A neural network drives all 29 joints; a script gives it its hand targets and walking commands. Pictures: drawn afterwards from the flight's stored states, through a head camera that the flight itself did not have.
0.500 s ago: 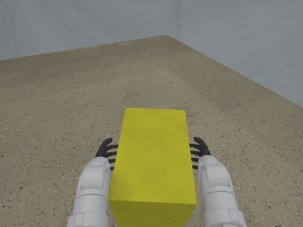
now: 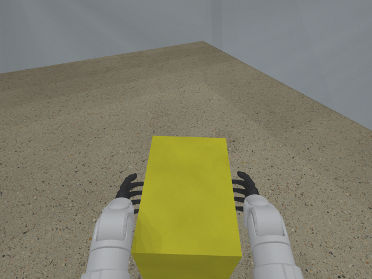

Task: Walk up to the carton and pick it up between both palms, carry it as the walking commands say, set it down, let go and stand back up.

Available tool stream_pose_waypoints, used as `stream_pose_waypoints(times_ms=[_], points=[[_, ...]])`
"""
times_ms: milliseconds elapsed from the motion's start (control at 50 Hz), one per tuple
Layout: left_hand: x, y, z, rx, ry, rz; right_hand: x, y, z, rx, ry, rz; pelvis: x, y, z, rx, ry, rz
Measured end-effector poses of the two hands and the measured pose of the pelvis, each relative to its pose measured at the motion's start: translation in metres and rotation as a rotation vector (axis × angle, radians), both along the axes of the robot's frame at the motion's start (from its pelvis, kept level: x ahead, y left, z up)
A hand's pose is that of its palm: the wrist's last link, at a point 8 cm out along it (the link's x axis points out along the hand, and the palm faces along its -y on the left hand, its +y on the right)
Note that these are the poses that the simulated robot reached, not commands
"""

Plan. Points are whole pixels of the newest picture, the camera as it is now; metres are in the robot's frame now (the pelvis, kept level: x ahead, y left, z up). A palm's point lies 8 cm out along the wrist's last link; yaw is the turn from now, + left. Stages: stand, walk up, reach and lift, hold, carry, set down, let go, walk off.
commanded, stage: hold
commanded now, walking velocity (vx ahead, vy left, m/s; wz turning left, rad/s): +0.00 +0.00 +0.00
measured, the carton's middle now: (187, 208) +0.32 +0.00 -0.04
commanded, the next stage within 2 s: carry in 0.14 s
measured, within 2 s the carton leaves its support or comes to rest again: neither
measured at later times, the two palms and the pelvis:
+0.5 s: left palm (151, 201) +0.28 +0.08 +0.06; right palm (284, 203) +0.26 -0.21 +0.07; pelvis -0.01 -0.04 -0.02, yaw -2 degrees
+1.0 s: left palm (139, 231) +0.20 +0.09 +0.09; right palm (290, 220) +0.21 -0.19 +0.09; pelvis -0.04 -0.05 -0.01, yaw +0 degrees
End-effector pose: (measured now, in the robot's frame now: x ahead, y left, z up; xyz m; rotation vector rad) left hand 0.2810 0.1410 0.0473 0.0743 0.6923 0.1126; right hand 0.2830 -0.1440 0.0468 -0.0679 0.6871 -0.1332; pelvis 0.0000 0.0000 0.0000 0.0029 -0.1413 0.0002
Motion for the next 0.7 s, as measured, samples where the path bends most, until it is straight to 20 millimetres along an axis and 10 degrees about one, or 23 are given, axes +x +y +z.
stream_pose_waypoints(times_ms=[240, 420, 700], points=[[0.004, -0.007, -0.003, -0.021, -0.019, 0.012, 0.004, -0.005, 0.001, -0.030, -0.020, -0.015, -0.004, -0.006, -0.009, 0.005, 0.112, -0.018], [0.006, -0.049, 0.013, -0.055, -0.080, 0.000, -0.004, -0.047, 0.013, 0.040, -0.086, -0.102, -0.009, -0.035, -0.019, -0.022, 0.202, -0.030], [-0.042, -0.079, 0.024, -0.065, -0.001, 0.019, -0.052, -0.078, 0.026, 0.060, -0.009, -0.121, -0.015, -0.066, -0.015, 0.016, 0.229, -0.013]])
